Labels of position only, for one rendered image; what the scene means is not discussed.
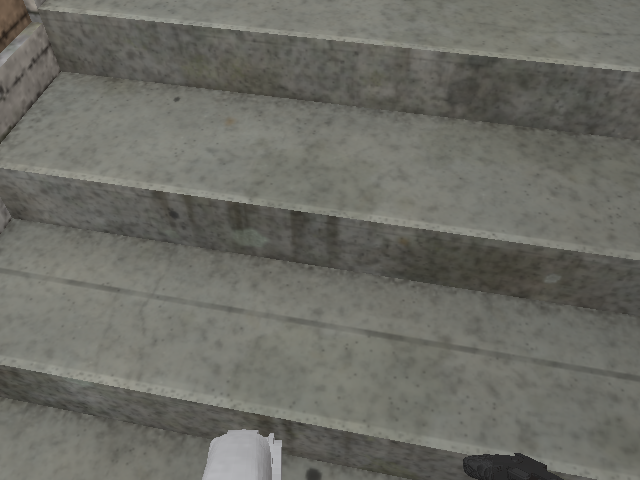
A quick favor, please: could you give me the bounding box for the right robot hand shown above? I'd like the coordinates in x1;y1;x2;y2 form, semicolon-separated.
463;453;564;480

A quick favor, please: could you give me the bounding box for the left robot shin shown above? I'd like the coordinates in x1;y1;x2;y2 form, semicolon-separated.
207;437;219;461

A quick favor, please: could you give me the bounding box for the left robot thigh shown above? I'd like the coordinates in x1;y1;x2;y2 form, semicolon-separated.
202;429;282;480

